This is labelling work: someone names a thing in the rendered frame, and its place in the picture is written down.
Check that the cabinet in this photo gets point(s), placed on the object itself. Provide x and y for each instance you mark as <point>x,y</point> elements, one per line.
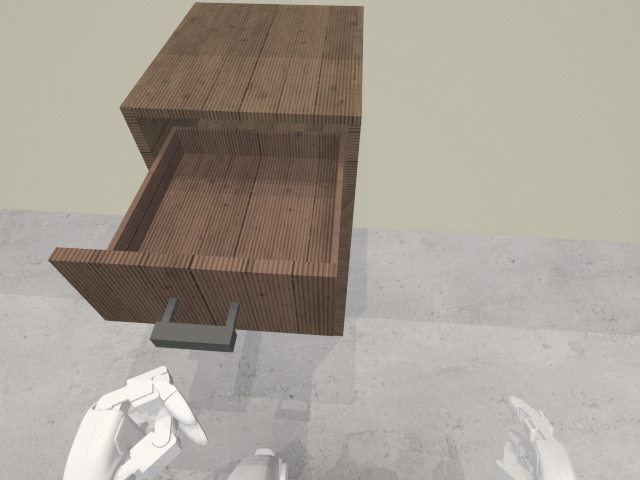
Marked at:
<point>262,67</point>

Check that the robot left hand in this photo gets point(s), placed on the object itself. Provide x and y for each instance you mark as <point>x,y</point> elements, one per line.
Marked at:
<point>107,435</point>

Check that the left robot shin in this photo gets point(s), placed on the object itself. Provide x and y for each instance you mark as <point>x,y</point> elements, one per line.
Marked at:
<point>264,451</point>

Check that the robot left thigh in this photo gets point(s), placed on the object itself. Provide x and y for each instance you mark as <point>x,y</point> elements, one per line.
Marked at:
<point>260,467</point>

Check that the drawer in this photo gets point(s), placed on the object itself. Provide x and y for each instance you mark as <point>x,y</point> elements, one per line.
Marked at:
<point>225,215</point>

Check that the handle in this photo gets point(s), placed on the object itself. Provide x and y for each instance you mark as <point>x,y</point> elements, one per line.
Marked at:
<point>195,336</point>

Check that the robot right hand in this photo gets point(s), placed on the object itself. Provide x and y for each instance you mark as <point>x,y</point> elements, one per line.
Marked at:
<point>546,460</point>

